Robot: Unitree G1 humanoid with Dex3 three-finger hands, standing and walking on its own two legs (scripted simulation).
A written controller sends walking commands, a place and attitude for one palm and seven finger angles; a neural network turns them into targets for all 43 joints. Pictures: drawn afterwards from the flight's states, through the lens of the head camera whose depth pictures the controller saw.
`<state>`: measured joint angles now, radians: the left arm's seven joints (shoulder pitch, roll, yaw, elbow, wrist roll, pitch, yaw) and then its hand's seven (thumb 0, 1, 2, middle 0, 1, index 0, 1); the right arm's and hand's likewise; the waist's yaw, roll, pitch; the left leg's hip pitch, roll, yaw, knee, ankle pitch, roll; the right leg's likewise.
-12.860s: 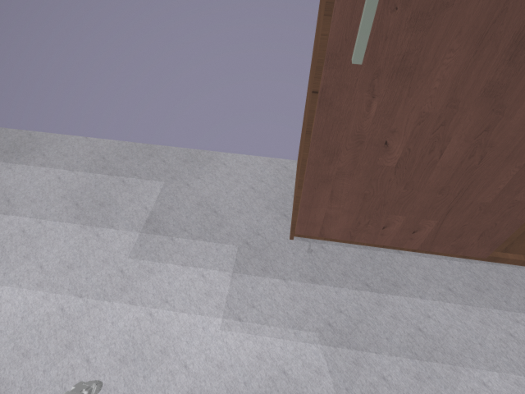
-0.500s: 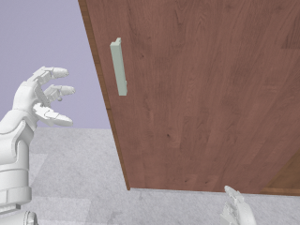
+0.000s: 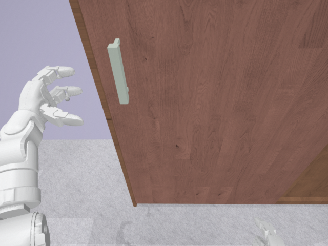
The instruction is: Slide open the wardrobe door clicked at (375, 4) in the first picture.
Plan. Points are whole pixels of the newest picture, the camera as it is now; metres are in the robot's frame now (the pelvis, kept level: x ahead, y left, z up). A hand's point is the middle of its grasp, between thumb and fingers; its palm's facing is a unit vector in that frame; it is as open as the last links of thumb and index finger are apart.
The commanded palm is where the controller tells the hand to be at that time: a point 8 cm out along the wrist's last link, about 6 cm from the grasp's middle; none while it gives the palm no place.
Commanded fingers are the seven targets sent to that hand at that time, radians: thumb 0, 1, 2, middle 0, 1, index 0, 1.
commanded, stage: move the hooked fingers beside the handle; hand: left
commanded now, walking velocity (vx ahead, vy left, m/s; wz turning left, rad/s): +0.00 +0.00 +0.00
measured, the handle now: (120, 72) +0.50 +0.15 +0.20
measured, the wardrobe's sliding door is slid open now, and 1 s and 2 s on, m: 0.00 0.00 0.00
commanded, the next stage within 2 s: feel for the door with the fingertips in 1.40 s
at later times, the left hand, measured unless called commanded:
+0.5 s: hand (89, 86) +0.42 +0.21 +0.21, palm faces +0.07 -1.00 -0.01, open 14.0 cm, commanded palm +0.39 +0.26 +0.21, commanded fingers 0.00 -0.50 0.30 -0.30 -1.20 -0.30 -1.20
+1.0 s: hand (90, 87) +0.42 +0.21 +0.21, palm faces +0.06 -1.00 +0.00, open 14.0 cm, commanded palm +0.39 +0.25 +0.20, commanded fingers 0.00 -0.50 0.30 -0.30 -1.20 -0.30 -1.20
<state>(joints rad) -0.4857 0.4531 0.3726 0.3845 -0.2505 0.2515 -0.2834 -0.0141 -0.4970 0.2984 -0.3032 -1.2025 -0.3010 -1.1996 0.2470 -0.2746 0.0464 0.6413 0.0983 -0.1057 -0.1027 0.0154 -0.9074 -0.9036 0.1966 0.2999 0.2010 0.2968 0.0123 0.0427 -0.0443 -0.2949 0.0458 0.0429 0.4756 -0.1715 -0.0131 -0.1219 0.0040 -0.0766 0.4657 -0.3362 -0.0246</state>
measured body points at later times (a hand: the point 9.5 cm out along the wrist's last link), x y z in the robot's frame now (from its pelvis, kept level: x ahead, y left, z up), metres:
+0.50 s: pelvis +0.00 +0.00 +0.00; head +0.00 -0.01 +0.45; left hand +0.41 +0.27 +0.21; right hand +0.13 -0.25 -0.10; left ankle +0.05 +0.13 -0.74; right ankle -0.05 -0.10 -0.74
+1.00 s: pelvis +0.01 +0.00 +0.00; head +0.00 -0.01 +0.45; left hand +0.41 +0.26 +0.21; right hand +0.13 -0.26 -0.11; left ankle +0.05 +0.13 -0.74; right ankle -0.05 -0.10 -0.74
